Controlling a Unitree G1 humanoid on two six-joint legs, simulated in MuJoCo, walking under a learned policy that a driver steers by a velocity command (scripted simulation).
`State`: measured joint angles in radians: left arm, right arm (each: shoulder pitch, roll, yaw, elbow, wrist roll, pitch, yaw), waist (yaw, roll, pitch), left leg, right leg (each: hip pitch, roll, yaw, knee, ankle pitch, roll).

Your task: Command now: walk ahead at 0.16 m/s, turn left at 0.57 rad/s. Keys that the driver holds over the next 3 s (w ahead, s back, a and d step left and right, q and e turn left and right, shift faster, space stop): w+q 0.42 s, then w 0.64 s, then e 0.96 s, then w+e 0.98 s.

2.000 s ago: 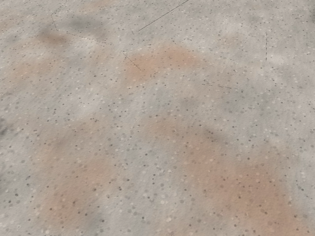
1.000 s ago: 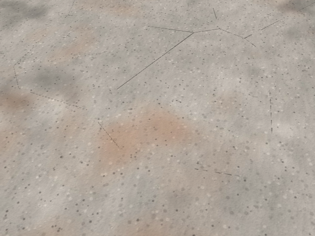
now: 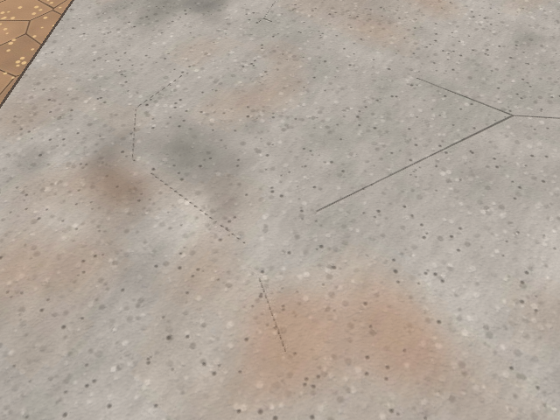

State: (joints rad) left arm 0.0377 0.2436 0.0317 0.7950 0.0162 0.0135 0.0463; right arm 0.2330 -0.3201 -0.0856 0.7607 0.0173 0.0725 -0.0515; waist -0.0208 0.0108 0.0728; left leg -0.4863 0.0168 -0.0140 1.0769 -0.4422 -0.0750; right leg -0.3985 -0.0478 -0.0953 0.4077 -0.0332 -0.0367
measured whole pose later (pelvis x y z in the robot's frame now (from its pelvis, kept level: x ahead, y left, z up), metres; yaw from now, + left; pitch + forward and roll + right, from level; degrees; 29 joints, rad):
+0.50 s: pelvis +0.11 +0.03 +0.01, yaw +16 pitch +3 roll -3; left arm 0.01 0.31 0.09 0.78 -0.02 -0.09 -0.04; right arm 0.50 -0.25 -0.05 0.83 0.02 -0.04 -0.04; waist -0.09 -0.04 -0.02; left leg 0.02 0.02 -0.18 0.29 -0.35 0.03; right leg -0.53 -0.01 0.03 0.53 -0.01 0.05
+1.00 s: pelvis +0.37 +0.10 +0.00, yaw +21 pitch +3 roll -3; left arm 0.39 0.29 0.06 0.92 -0.03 -0.07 -0.01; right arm 0.05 -0.26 -0.03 0.67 0.02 -0.08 0.03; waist 0.10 0.03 0.03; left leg -0.61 0.07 -0.01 0.57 -0.02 0.03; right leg 0.07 0.02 -0.04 0.21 -0.33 0.02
